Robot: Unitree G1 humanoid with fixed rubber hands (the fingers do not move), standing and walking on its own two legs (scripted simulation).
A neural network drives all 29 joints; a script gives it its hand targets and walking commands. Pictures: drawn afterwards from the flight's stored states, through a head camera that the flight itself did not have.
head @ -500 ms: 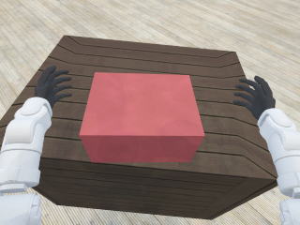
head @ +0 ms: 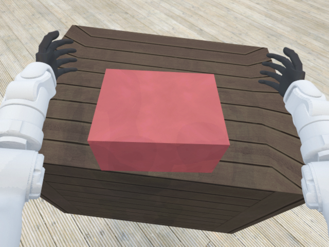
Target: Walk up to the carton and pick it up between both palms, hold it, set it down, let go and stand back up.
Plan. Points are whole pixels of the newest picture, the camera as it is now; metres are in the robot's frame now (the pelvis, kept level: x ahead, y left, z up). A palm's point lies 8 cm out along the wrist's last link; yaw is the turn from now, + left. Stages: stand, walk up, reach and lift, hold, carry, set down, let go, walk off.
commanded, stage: reach and lift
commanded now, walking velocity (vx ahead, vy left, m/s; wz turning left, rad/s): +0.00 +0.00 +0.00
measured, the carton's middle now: (159, 120) +0.45 +0.02 +0.02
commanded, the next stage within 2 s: none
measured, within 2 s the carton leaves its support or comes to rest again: neither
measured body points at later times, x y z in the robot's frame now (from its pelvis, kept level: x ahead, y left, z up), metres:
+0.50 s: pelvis -0.01 -0.01 -0.02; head +0.09 +0.00 +0.42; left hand +0.46 +0.25 +0.07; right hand +0.46 -0.27 +0.07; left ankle -0.02 +0.11 -0.74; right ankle +0.01 -0.10 -0.74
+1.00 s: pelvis -0.03 -0.01 -0.03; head +0.07 +0.01 +0.40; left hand +0.46 +0.22 +0.06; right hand +0.45 -0.23 +0.07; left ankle -0.02 +0.11 -0.74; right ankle +0.01 -0.10 -0.74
